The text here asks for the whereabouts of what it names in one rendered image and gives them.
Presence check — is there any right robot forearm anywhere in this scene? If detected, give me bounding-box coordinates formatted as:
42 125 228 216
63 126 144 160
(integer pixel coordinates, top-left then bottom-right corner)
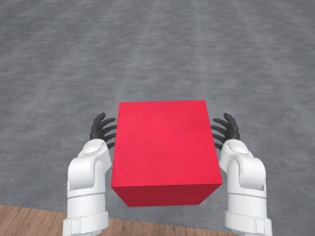
219 139 273 236

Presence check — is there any right robot hand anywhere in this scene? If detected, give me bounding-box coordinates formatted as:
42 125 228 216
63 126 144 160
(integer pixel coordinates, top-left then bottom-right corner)
211 113 240 150

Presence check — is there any left robot hand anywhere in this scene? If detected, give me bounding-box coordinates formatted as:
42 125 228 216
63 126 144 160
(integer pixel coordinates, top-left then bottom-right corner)
90 112 117 149

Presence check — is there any carton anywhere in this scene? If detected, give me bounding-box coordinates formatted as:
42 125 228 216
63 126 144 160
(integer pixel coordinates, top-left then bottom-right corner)
110 100 222 207

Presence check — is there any left robot forearm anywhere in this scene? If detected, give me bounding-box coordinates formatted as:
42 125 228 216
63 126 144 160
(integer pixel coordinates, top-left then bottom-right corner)
62 139 112 236

